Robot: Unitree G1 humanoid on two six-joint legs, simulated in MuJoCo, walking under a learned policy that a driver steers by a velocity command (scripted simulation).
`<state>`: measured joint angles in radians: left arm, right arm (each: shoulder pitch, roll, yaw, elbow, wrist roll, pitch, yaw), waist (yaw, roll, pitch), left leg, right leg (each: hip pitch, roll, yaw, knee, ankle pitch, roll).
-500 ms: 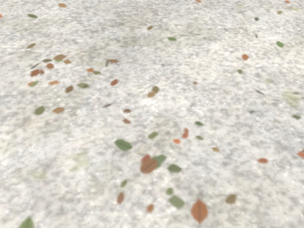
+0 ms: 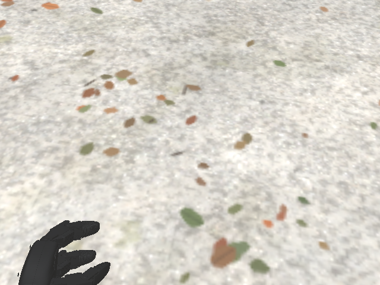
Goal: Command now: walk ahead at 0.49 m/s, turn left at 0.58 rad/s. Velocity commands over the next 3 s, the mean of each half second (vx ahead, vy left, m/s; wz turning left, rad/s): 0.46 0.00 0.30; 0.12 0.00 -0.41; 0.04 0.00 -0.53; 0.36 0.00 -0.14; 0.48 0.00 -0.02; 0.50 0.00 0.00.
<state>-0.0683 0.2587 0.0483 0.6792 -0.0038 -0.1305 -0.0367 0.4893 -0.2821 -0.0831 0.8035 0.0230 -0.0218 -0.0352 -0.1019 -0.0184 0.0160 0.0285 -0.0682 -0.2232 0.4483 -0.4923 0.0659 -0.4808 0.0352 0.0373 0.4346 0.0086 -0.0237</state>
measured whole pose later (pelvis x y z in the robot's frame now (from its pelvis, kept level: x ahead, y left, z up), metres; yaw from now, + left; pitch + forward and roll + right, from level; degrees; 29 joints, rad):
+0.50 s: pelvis +0.26 +0.05 +0.00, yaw +7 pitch +2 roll -2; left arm 0.35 0.30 0.06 0.91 -0.01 -0.06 -0.01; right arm 0.03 -0.27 -0.03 0.62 -0.02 -0.07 0.02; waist 0.09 0.02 0.05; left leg -0.48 0.05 0.00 0.54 -0.08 0.02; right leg -0.10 -0.03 -0.03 0.62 -0.48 0.04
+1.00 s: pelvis +0.35 +0.04 +0.01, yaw -9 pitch +1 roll +2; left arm 0.14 0.31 0.08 0.70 0.01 0.05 -0.01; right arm 0.10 -0.31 -0.08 0.79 -0.01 0.01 -0.02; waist 0.00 0.02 0.06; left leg -0.38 0.08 0.12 0.88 -0.53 -0.06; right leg -0.36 -0.01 -0.03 0.60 -0.27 -0.06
